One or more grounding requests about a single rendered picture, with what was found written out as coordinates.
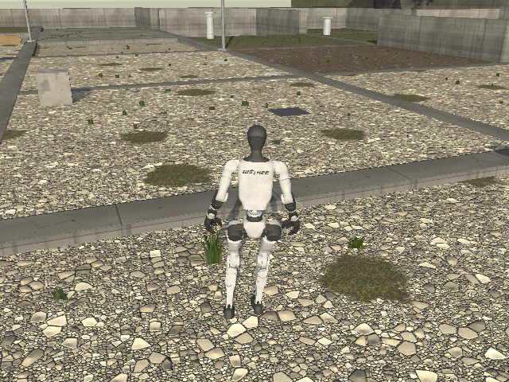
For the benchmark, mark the robot right forearm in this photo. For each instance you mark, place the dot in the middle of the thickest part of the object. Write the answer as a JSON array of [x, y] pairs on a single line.
[[292, 210]]

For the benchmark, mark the left robot hand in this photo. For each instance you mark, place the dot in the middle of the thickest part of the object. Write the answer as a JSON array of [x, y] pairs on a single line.
[[213, 222]]

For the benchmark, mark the humanoid robot torso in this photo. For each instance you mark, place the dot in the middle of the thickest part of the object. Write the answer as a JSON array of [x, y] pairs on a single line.
[[255, 180]]

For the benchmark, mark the robot left upper arm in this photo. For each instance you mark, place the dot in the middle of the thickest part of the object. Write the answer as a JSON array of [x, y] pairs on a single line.
[[225, 180]]

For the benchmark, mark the right robot hand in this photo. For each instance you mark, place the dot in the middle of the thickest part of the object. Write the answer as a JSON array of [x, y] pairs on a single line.
[[288, 224]]

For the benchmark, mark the robot right upper arm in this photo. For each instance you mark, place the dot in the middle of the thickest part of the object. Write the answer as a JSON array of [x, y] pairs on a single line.
[[284, 181]]

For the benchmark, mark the right robot thigh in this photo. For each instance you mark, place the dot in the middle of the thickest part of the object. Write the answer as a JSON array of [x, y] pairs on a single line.
[[272, 235]]

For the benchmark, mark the robot left forearm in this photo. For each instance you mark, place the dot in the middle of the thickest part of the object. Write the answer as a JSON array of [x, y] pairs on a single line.
[[214, 207]]

